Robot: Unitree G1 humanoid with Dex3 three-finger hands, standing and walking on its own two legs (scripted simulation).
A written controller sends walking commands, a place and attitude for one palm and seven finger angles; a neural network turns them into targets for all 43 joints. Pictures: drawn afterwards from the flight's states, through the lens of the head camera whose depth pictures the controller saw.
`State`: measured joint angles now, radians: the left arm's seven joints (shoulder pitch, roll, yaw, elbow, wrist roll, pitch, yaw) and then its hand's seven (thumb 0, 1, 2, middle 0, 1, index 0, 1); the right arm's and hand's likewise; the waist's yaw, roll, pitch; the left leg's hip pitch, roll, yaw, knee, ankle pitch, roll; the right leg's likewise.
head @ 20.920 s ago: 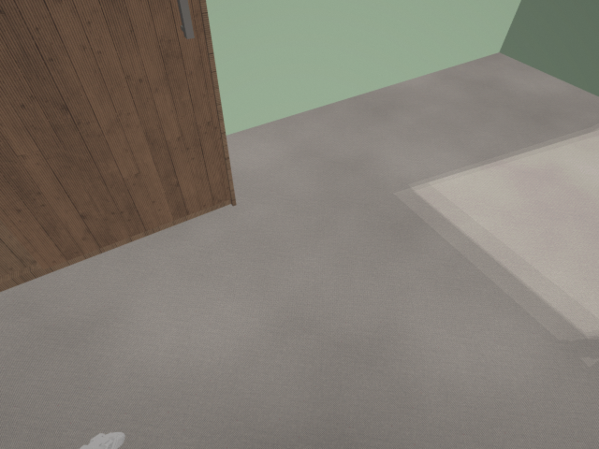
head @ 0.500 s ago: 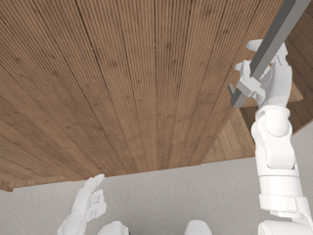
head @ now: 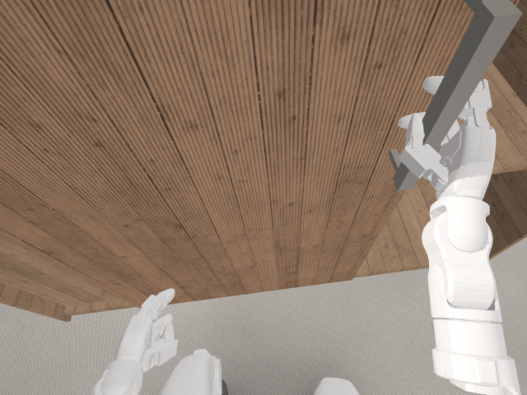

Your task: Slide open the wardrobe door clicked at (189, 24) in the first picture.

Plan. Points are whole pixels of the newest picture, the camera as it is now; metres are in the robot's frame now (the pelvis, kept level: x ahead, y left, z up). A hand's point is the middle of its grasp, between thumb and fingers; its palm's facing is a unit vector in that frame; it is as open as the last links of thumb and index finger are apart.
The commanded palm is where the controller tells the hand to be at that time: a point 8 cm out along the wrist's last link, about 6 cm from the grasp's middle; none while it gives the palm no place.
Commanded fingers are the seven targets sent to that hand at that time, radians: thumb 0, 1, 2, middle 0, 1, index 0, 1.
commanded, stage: step sideways, sliding the door along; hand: right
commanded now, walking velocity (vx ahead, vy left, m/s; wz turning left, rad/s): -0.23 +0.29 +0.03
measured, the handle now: (429, 109) +0.41 -0.25 +0.16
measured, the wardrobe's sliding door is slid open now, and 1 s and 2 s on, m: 0.48 0.70 0.70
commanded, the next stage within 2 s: stop walking and hold the door there in 1.08 s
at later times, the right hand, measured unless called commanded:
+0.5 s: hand (313, 162) +0.36 -0.10 +0.15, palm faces +0.30 +0.95 +0.04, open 6.9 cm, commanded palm +0.32 -0.05 +0.13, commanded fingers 0.00 -0.90 -0.90 0.45 1.40 0.45 1.40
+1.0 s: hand (230, 172) +0.36 +0.00 +0.15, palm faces +0.32 +0.95 -0.03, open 6.9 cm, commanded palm +0.32 +0.03 +0.13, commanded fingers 0.00 -0.90 -0.90 0.45 1.40 0.45 1.40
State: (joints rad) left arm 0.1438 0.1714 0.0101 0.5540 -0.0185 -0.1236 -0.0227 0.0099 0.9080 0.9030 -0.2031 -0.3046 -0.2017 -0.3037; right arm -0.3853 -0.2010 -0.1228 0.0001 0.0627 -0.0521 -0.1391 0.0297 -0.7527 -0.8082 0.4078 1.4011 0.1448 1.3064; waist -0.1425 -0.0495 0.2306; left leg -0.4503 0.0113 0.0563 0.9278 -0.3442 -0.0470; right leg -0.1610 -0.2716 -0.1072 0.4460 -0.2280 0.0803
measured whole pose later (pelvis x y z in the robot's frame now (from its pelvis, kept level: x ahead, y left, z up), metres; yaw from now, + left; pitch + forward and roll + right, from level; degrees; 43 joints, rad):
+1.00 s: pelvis -0.02 +0.17 -0.01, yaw +0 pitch +1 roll -1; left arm 0.09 0.24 0.02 0.62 -0.03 -0.07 0.06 0.01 0.91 0.90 -0.20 -0.30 -0.20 -0.30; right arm -0.34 -0.13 -0.11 0.01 0.08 -0.05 -0.22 0.00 -0.78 -0.85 0.32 1.40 0.04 1.30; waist -0.07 -0.03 0.16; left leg -0.28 0.02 0.08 0.53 -0.25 0.05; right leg -0.36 -0.04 -0.06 0.79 -0.50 0.05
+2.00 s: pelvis -0.07 +0.25 -0.02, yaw +10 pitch +0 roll +1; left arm 0.28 0.23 -0.05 0.70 -0.02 -0.06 0.08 0.01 0.90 0.90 -0.21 -0.31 -0.21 -0.30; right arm -0.41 -0.50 -0.39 0.54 0.07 -0.09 -0.15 -0.05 -0.70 -0.80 0.43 1.35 0.14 1.33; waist 0.02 -0.03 0.02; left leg -0.19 0.00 0.05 0.46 -0.26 0.00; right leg -0.33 -0.09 -0.14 0.52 -0.18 -0.01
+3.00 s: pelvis -0.10 +0.16 -0.02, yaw +7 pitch +0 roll +1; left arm 0.16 0.17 -0.08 0.68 -0.02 -0.08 0.08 0.01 0.91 0.90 -0.21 -0.31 -0.21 -0.30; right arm -0.66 -0.36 -0.16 0.56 0.08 -0.09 -0.12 -0.07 -0.74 -0.79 0.45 1.40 0.23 1.40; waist -0.04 0.00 0.11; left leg -0.32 0.00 0.04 0.83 -0.46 -0.02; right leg -0.35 0.01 -0.12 0.45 -0.11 -0.09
